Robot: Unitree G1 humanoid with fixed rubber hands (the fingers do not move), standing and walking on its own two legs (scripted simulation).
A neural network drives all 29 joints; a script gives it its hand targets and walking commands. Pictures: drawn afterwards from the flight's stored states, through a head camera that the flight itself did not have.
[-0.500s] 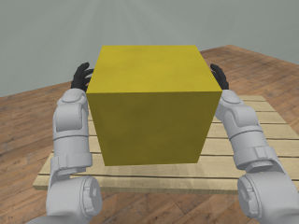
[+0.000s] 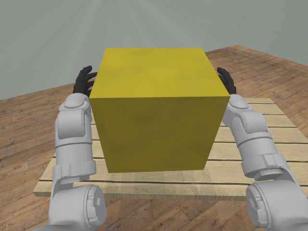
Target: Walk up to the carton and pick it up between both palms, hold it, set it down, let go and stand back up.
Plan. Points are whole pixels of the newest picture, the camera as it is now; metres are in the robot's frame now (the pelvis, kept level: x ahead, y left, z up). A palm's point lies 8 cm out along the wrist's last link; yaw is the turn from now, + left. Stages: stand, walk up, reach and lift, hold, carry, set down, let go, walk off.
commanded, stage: hold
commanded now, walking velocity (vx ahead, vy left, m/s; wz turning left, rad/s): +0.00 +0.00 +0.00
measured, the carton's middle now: (155, 109) +0.38 +0.00 +0.18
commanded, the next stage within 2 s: none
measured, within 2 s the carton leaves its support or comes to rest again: neither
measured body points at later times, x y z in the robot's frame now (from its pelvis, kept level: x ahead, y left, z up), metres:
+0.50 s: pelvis +0.00 +0.00 +0.00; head -0.07 +0.02 +0.44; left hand +0.38 +0.18 +0.24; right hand +0.37 -0.18 +0.23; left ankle +0.01 +0.12 -0.75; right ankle +0.01 -0.12 -0.75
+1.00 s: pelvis +0.00 +0.00 +0.00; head -0.08 +0.02 +0.44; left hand +0.37 +0.18 +0.24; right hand +0.37 -0.18 +0.23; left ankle +0.01 +0.12 -0.75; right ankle +0.01 -0.12 -0.75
